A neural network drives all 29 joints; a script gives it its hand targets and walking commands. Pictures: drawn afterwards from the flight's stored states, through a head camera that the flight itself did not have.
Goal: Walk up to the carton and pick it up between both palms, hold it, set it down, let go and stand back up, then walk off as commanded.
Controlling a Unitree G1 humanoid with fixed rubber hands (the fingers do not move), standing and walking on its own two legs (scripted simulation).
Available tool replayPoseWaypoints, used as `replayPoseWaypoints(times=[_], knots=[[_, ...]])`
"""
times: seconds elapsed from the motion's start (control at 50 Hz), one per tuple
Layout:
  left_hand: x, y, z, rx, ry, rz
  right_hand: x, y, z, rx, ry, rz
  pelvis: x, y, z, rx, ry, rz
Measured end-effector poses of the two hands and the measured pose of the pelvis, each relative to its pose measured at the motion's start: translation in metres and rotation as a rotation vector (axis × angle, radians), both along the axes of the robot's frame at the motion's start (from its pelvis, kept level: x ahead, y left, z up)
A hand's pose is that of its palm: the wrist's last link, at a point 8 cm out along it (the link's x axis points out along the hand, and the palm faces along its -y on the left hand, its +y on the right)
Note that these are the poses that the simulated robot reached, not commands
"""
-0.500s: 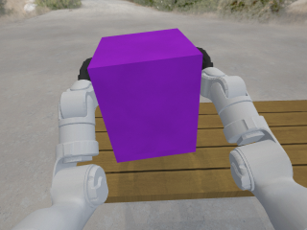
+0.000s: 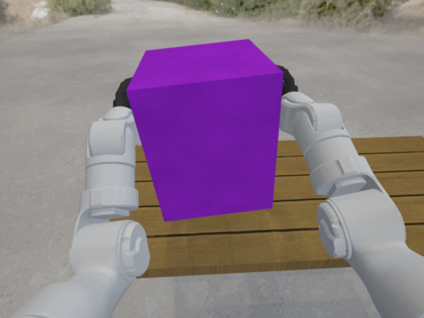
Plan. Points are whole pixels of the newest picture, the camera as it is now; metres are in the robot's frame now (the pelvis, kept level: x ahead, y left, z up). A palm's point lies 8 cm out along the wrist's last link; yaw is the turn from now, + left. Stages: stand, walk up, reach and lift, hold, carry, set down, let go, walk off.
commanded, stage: hold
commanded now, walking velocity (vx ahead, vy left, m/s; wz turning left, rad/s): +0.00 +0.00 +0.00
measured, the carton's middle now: (207, 127) +0.37 +0.00 +0.24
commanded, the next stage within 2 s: none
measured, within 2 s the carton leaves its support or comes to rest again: neither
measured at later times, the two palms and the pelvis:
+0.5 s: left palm (127, 123) +0.38 +0.15 +0.25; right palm (285, 104) +0.38 -0.14 +0.28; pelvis +0.01 +0.00 +0.00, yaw +1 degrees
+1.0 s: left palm (123, 119) +0.38 +0.16 +0.26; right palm (282, 104) +0.38 -0.14 +0.28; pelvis +0.01 +0.00 +0.00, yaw +1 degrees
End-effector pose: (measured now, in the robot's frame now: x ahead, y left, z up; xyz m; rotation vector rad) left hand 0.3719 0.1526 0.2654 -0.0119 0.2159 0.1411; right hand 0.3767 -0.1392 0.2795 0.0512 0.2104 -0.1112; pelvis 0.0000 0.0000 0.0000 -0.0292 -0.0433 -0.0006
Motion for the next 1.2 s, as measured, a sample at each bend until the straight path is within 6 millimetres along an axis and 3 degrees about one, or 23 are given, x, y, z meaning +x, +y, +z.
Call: replayPoseWaypoints(times=[0.14, 0.54, 0.74, 1.2], knots=[[0.003, 0.006, 0.004, 0.004, -0.005, 0.01, 0.005, 0.006, 0.003, -0.009, -0.004, 0.013, 0.004, -0.001, 0.0, -0.003, 0.003, 0.009], [0.006, -0.002, -0.015, -0.023, 0.003, -0.005, 0.005, 0.0, -0.003, 0.003, 0.009, -0.004, 0.011, 0.001, 0.0, -0.009, -0.01, 0.01], [0.002, 0.0, -0.005, -0.005, -0.019, 0.018, 0.006, 0.001, -0.002, 0.0, -0.014, 0.022, 0.011, 0.0, 0.001, -0.006, -0.006, 0.007], [0.002, 0.001, -0.007, -0.006, -0.016, 0.005, 0.004, 0.001, -0.002, -0.007, -0.006, 0.01, 0.008, -0.003, 0.001, -0.007, -0.001, 0.014]])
